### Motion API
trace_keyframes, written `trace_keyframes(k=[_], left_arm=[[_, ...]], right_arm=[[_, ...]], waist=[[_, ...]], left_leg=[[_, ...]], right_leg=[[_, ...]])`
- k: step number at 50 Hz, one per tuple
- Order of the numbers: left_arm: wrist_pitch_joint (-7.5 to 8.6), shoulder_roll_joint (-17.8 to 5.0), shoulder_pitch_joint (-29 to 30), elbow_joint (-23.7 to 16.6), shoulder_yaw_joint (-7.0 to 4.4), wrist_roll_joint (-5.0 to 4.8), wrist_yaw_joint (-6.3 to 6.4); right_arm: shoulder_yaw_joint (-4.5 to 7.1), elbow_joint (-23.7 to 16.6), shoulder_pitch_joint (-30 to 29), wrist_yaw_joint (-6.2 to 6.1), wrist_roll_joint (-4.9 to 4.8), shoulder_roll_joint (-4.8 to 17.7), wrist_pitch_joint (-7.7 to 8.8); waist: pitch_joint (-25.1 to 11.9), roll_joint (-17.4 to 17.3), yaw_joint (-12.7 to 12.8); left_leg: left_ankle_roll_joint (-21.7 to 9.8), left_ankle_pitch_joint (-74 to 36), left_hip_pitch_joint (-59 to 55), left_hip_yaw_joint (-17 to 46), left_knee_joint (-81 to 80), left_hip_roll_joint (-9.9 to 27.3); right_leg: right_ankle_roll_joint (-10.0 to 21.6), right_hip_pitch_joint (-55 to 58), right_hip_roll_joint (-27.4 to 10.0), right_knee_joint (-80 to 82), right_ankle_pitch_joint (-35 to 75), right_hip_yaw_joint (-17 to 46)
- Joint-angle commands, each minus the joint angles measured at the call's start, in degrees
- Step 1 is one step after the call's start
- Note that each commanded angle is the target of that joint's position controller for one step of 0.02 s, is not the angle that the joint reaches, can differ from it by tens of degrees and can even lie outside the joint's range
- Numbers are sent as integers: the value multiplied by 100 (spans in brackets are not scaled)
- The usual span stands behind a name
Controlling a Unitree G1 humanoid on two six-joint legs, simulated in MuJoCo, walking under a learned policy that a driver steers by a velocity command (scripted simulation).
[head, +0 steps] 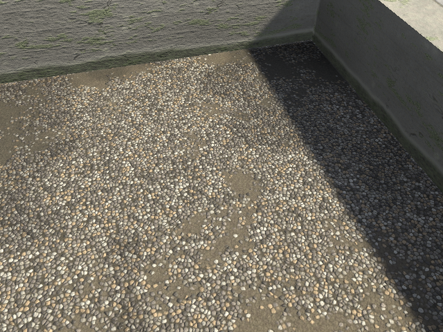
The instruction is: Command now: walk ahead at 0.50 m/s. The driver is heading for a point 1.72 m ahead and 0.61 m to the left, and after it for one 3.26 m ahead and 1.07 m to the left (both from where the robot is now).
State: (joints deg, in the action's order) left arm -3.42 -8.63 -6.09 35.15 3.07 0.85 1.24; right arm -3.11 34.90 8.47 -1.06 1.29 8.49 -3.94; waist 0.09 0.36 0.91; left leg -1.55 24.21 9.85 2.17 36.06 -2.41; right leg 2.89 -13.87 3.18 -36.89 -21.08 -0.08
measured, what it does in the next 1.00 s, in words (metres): stands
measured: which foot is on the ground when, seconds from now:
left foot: down 0.00-1.00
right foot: down 0.00-1.00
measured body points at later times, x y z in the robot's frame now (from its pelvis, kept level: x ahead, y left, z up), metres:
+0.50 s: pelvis +0.00 +0.00 +0.00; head -0.01 +0.00 +0.45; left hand +0.19 +0.20 -0.08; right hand +0.19 -0.20 -0.09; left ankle -0.05 +0.11 -0.72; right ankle -0.01 -0.09 -0.72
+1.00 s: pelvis +0.00 +0.00 +0.00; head -0.01 +0.00 +0.45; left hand +0.19 +0.20 -0.08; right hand +0.19 -0.20 -0.09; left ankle -0.05 +0.11 -0.72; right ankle -0.01 -0.09 -0.72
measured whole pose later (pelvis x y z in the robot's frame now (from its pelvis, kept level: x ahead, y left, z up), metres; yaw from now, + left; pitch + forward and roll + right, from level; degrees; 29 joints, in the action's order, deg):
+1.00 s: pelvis +0.00 +0.00 +0.00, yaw +0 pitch -2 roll +0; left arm -3.1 -8.4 -6.2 34.7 3.2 0.9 1.1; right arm -3.2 34.6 8.1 -1.0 1.4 8.3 -3.9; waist -0.1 0.4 1.0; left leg -1.4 24.4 10.3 2.2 36.5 -2.4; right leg 2.9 -14.4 3.0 -37.4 -21.3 -0.5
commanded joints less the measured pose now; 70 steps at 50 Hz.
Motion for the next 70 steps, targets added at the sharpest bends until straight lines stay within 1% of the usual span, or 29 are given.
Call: trace_keyframes(k=[1, 6, 7, 8, 13, 14, 15, 20, 21, 22, 26, 27, 32, 33, 34, 38, 39, 44, 45, 49, 50, 55, 56, 60, 61, 65, 66, 67, 70], left_arm=[[125, -329, 330, -491, -96, 28, 11], [96, -353, 501, -544, -92, -14, 29], [120, -376, 744, -650, -108, 34, -51], [131, -323, 330, -503, -93, 28, 8], [101, -347, 500, -555, -89, -13, 27], [125, -369, 743, -660, -104, 36, -52], [136, -318, 326, -512, -90, 28, 6], [105, -343, 495, -562, -87, -13, 27], [129, -365, 738, -667, -102, 37, -52], [139, -314, 320, -518, -88, 28, 6], [132, -359, 747, -668, -102, 29, -50], [136, -311, 331, -522, -86, 21, 7], [109, -339, 489, -572, -84, -13, 26], [133, -360, 733, -677, -99, 37, -53], [144, -311, 311, -528, -85, 27, 5], [137, -355, 739, -678, -99, 29, -51], [140, -307, 321, -531, -83, 20, 7], [135, -354, 732, -685, -96, 31, -53], [145, -304, 307, -535, -82, 25, 6], [140, -350, 734, -686, -96, 29, -52], [144, -304, 313, -539, -81, 20, 6], [138, -351, 725, -693, -93, 32, -54], [149, -302, 297, -543, -80, 25, 5], [143, -346, 726, -694, -93, 30, -52], [147, -301, 303, -546, -79, 19, 6], [122, -329, 470, -593, -79, -15, 25], [140, -348, 717, -700, -91, 32, -53], [151, -299, 287, -549, -78, 24, 5], [132, -319, 465, -591, -78, -12, 25]], right_arm=[[134, -468, -321, -16, 13, 423, 100], [94, -498, -415, -5, 8, 349, 110], [105, -640, -641, 0, -18, 444, 60], [133, -476, -335, -13, 13, 418, 103], [92, -505, -425, -2, 8, 344, 113], [103, -646, -651, 3, -17, 439, 62], [130, -481, -343, -10, 13, 414, 106], [90, -508, -429, -1, 9, 341, 115], [101, -649, -654, 5, -15, 436, 64], [129, -483, -343, -9, 14, 412, 108], [103, -658, -678, 2, -15, 431, 64], [125, -491, -366, -9, 14, 397, 102], [88, -514, -434, 2, 11, 337, 117], [100, -655, -661, 7, -12, 432, 66], [127, -489, -349, -7, 15, 409, 110], [101, -663, -685, 4, -13, 427, 66], [123, -496, -371, -8, 14, 394, 105], [96, -662, -678, 8, -11, 422, 64], [124, -495, -359, -6, 16, 399, 109], [99, -668, -690, 6, -10, 423, 67], [121, -500, -375, -7, 15, 390, 106], [94, -665, -683, 9, -10, 419, 65], [123, -498, -362, -5, 17, 396, 111], [98, -670, -693, 7, -9, 420, 68], [120, -501, -377, -6, 16, 388, 107], [88, -526, -450, 4, 15, 331, 122], [93, -666, -684, 9, -8, 417, 66], [121, -499, -362, -5, 17, 394, 111], [84, -519, -442, 2, 17, 323, 125]], waist=[[-677, -80, 2], [-290, -19, -12], [-76, -11, 76], [-677, -83, 3], [-289, -20, -11], [-75, -11, 78], [-681, -84, 4], [-292, -19, -10], [-77, -9, 79], [-688, -83, 5], [-80, -28, 79], [-672, -84, 5], [-293, -12, -11], [-78, -7, 79], [-692, -83, 6], [-78, -28, 80], [-675, -83, 7], [-71, -8, 80], [-696, -77, 6], [-80, -23, 80], [-679, -80, 7], [-70, -7, 81], [-699, -77, 7], [-81, -22, 81], [-683, -79, 8], [-310, -18, -12], [-72, -6, 82], [-704, -76, 8], [-364, -23, -9]], left_leg=[[-122, -1912, -216, 329, -359, 321], [-114, -1651, -15, 298, -413, 271], [-127, -2768, 125, 455, -351, 442], [-121, -1883, -208, 334, -359, 323], [-114, -1635, -8, 302, -412, 273], [-126, -2758, 135, 459, -349, 443], [-120, -1869, -202, 337, -357, 323], [-114, -1634, -4, 304, -407, 273], [-125, -2761, 140, 460, -345, 442], [-120, -1871, -200, 338, -352, 323], [-123, -2739, 150, 448, -341, 429], [-114, -1837, -183, 325, -348, 312], [-109, -1605, 4, 303, -398, 270], [-121, -2737, 153, 458, -337, 439], [-116, -1845, -190, 337, -344, 321], [-120, -2725, 163, 448, -333, 426], [-111, -1821, -174, 325, -339, 310], [-115, -2708, 170, 448, -328, 430], [-111, -1816, -182, 331, -334, 314], [-115, -2699, 173, 445, -325, 422], [-107, -1794, -166, 323, -331, 307], [-112, -2692, 181, 447, -321, 427], [-108, -1797, -173, 331, -326, 312], [-112, -2689, 183, 444, -318, 420], [-105, -1782, -158, 322, -323, 305], [-101, -1568, 23, 296, -371, 257], [-109, -2688, 189, 446, -314, 425], [-106, -1792, -167, 329, -318, 310], [-104, -1584, 2, 302, -372, 268]], right_leg=[[102, 134, -439, 520, 1754, 432], [106, -40, -451, 592, 1566, 475], [91, -143, -458, 364, 2479, 311], [101, 120, -443, 519, 1718, 432], [105, -53, -453, 590, 1540, 473], [90, -151, -460, 361, 2462, 310], [101, 114, -446, 515, 1699, 430], [106, -57, -456, 585, 1532, 469], [91, -154, -462, 355, 2460, 307], [102, 112, -449, 508, 1697, 426], [90, -140, -469, 355, 2483, 303], [101, 100, -458, 506, 1702, 424], [109, -70, -464, 583, 1515, 469], [95, -164, -470, 349, 2450, 306], [104, 103, -457, 503, 1681, 424], [92, -149, -474, 348, 2475, 300], [103, 92, -464, 499, 1692, 420], [96, -175, -479, 342, 2457, 300], [106, 98, -465, 498, 1680, 420], [95, -156, -481, 344, 2470, 298], [105, 84, -471, 496, 1681, 418], [98, -182, -483, 337, 2450, 296], [108, 91, -471, 493, 1669, 416], [96, -162, -485, 338, 2466, 293], [107, 79, -476, 491, 1676, 412], [114, -71, -481, 568, 1516, 456], [99, -186, -487, 331, 2450, 291], [109, 88, -475, 486, 1669, 410], [119, -39, -481, 549, 1526, 452]])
